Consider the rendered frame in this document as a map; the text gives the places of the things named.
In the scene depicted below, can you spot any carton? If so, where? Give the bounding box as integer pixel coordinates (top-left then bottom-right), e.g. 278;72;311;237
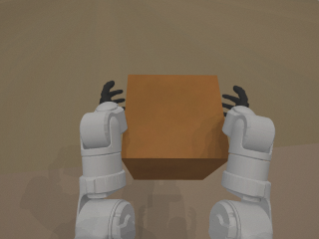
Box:
121;75;230;180

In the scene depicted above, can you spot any left robot hand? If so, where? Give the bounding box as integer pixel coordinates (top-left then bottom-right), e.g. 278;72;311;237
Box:
99;81;126;110

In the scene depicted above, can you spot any robot right forearm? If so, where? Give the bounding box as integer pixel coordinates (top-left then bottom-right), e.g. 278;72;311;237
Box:
221;106;275;236

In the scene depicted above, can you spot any robot left forearm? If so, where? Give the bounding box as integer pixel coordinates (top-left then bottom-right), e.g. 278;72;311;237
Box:
75;102;128;229

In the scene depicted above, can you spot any robot right upper arm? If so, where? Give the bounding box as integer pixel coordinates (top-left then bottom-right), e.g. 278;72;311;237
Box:
208;199;273;239

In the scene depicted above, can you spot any right robot hand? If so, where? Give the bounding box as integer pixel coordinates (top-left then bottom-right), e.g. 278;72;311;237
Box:
222;86;249;117

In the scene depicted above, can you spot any robot left upper arm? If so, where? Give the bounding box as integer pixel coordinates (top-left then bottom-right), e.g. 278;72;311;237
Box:
74;199;136;239

